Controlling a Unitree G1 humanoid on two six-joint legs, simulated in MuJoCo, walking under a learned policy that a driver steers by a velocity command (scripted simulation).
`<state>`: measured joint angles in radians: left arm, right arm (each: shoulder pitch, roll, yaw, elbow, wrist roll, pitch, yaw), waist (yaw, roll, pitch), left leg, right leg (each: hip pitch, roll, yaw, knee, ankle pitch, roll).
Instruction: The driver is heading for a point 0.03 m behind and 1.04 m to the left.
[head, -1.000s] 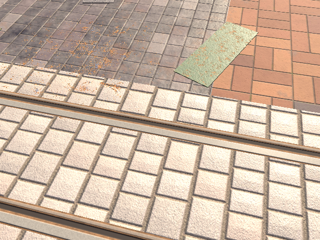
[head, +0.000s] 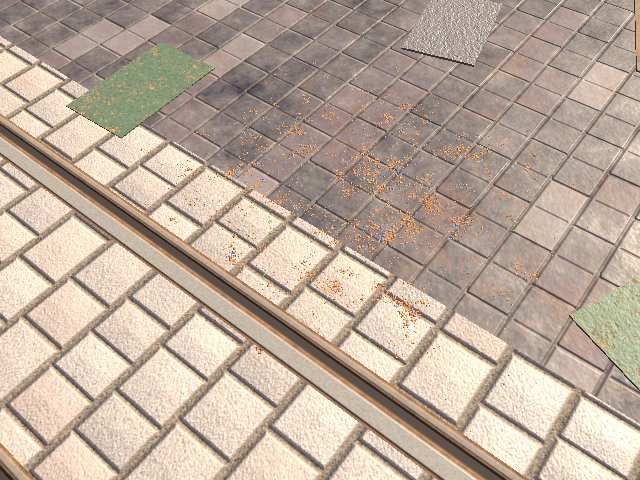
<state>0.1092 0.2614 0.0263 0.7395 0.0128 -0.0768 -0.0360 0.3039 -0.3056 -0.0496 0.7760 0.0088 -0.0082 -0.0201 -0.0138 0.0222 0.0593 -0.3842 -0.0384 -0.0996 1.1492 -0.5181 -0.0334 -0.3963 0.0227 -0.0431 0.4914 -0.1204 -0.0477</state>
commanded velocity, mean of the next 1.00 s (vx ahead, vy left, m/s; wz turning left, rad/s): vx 0.17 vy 0.00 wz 0.48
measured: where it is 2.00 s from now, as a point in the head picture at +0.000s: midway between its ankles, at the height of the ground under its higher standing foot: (111, 424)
